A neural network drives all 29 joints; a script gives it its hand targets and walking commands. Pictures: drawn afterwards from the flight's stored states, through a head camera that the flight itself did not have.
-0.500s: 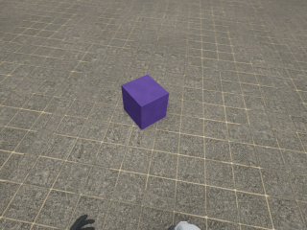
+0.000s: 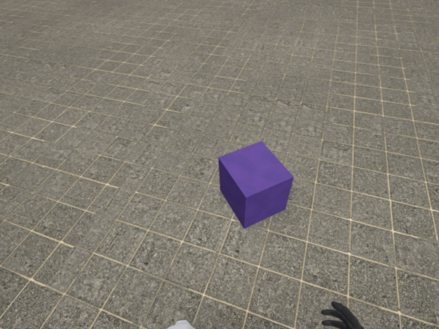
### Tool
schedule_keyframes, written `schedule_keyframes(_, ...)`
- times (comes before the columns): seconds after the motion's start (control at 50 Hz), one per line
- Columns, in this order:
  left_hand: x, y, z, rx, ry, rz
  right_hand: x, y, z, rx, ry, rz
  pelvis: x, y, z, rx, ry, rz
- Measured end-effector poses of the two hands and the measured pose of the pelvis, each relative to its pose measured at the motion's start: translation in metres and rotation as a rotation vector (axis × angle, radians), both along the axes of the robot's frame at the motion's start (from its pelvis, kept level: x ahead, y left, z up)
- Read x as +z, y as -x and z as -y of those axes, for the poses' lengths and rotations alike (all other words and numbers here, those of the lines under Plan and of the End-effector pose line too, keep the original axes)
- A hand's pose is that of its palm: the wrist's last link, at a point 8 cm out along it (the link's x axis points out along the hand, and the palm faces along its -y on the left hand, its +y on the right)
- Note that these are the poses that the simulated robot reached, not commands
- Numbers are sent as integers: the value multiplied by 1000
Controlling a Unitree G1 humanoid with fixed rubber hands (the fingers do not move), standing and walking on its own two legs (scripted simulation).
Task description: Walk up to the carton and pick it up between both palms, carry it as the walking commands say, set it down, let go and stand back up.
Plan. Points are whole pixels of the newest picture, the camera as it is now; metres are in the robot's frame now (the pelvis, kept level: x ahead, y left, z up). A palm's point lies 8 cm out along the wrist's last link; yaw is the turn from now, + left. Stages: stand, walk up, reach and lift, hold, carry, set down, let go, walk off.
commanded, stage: walk up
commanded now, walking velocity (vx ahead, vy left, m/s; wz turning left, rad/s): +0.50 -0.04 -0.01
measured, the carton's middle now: (252, 184) +0.94 -0.08 -0.64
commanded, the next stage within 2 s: none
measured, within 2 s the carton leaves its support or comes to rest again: neither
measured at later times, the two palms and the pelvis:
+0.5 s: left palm (147, 242) +0.36 +0.23 -0.14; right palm out of the picture +0.13 -0.22 -0.12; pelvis +0.23 +0.01 +0.00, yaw -1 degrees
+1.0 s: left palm (139, 260) +0.30 +0.23 -0.12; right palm (335, 214) +0.45 -0.25 -0.14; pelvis +0.37 -0.02 +0.01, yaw +0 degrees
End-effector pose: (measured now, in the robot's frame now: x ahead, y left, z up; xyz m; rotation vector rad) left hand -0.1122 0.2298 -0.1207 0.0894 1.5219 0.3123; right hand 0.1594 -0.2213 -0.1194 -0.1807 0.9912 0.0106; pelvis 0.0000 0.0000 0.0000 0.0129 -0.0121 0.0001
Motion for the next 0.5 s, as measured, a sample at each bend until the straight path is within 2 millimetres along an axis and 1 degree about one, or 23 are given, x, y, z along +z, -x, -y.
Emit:
schedule_keyframes(0.04,-11,-18,-7,13,24,-21,3,-36,-14,16,18,38,-7,-24,-11,-1,12,-6)
schedule_keyframes(0.08,-27,-42,-20,14,45,-38,0,-66,-23,17,53,78,-18,-50,-25,-10,28,-10)
schedule_keyframes(0.1,-35,-57,-28,1,53,-42,-2,-75,-24,10,75,83,-23,-60,-30,-10,25,-11)
schedule_keyframes(0.12,-40,-77,-35,-15,57,-32,-2,-76,-24,-5,96,72,-24,-69,-34,-12,25,-11)
schedule_keyframes(0.14,-42,-100,-42,-36,58,-9,-2,-71,-21,-25,115,43,-22,-77,-37,-16,31,-10)
schedule_keyframes(0.16,-43,-125,-48,-60,58,24,-1,-62,-17,-50,133,3,-18,-86,-39,-19,38,-8)
schedule_keyframes(0.2,-40,-178,-58,-107,59,97,4,-39,-9,-105,160,-86,-10,-103,-42,-20,47,-5)
schedule_keyframes(0.24,-36,-227,-63,-150,65,157,9,-17,-3,-160,175,-166,-3,-120,-43,-18,52,-3)
schedule_keyframes(0.3,-30,-291,-64,-203,74,224,13,13,1,-228,182,-270,3,-145,-42,-13,58,0)
schedule_keyframes(0.36,-25,-348,-54,-243,88,279,15,36,-1,-277,172,-366,6,-169,-37,-11,59,5)
schedule_keyframes(0.4,-22,-384,-42,-265,101,315,14,43,-3,-300,157,-419,6,-184,-32,-10,56,7)
schedule_keyframes(0.44,-20,-419,-26,-287,116,351,12,44,-3,-316,140,-459,5,-200,-24,-11,50,7)
schedule_keyframes(0.5,-17,-469,1,-319,128,397,4,33,2,-334,115,-498,1,-225,-9,-14,36,3)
